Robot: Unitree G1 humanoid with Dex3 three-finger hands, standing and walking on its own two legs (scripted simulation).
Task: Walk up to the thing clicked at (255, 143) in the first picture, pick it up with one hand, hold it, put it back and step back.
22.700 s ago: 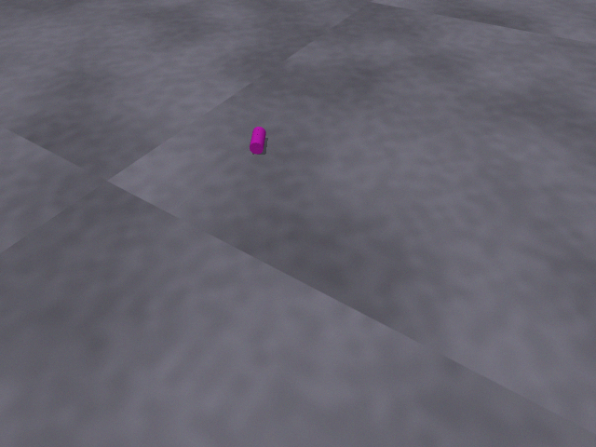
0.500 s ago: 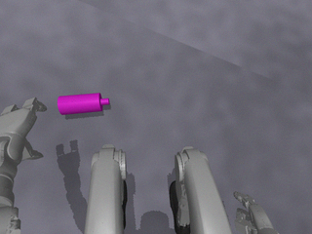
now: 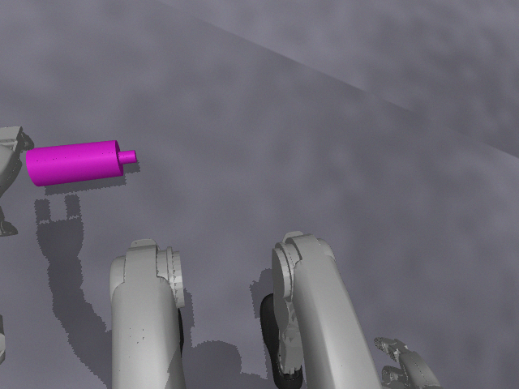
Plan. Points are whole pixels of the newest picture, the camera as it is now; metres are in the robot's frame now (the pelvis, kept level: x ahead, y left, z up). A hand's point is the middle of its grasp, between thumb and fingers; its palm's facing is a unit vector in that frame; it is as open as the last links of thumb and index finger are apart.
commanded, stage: rise first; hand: left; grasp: from above
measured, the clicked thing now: (87, 161) +0.51 +0.32 -0.32
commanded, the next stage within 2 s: none
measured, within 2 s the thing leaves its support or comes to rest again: neither
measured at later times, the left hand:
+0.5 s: hand (18, 182) +0.42 +0.37 -0.18, palm faces -0.44 -0.11 -0.89, open 14.2 cm
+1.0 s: hand (26, 174) +0.44 +0.37 -0.19, palm faces -0.44 -0.10 -0.89, open 14.2 cm
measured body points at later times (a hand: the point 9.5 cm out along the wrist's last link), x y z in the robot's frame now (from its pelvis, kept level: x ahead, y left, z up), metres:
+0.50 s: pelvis +0.01 +0.00 -0.02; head +0.25 +0.09 +0.35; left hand +0.44 +0.38 -0.13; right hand +0.10 -0.27 -0.13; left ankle +0.09 +0.13 -0.32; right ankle +0.09 -0.12 -0.32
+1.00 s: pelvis +0.01 +0.00 -0.03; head +0.25 +0.09 +0.34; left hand +0.46 +0.37 -0.14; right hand +0.09 -0.27 -0.14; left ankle +0.09 +0.13 -0.32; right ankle +0.09 -0.12 -0.32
